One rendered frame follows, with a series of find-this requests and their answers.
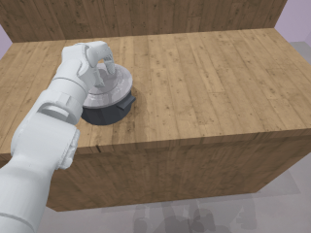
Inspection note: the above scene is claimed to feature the robot left hand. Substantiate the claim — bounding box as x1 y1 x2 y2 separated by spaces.
86 41 116 88

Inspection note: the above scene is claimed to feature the robot left forearm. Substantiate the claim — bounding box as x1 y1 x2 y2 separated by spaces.
11 43 98 156

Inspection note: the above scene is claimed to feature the lid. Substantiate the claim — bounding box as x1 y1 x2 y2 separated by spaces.
83 62 133 109

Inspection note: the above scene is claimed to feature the pot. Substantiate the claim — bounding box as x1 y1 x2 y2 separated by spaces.
81 90 136 126

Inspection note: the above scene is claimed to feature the knob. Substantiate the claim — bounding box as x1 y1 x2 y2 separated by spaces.
98 69 108 83

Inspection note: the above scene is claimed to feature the left robot upper arm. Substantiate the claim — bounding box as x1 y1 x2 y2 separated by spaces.
0 112 81 233

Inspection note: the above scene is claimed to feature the table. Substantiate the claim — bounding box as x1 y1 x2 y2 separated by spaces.
0 0 311 212

